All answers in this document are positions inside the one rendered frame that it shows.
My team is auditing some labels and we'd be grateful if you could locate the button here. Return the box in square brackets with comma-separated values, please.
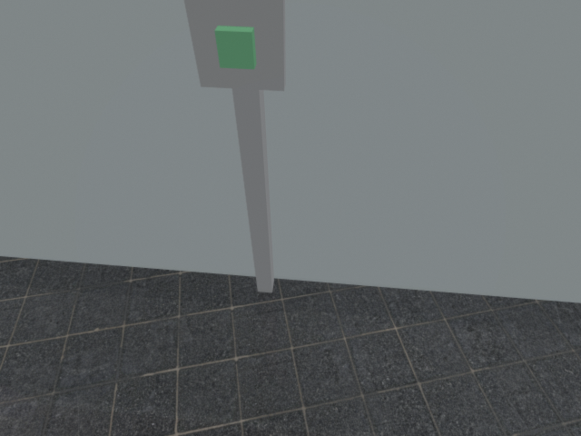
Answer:
[214, 25, 256, 69]

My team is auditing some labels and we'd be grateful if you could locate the panel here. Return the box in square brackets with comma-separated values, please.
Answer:
[184, 0, 286, 292]

